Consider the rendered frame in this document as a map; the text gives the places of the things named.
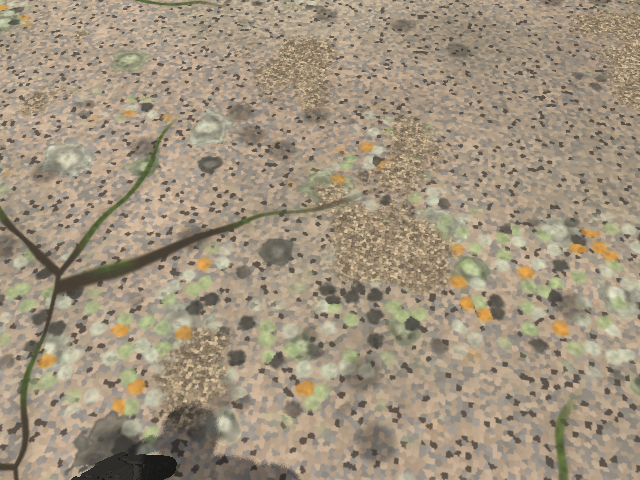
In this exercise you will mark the robot left hand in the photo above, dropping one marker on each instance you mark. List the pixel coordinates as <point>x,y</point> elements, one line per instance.
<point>134,467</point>

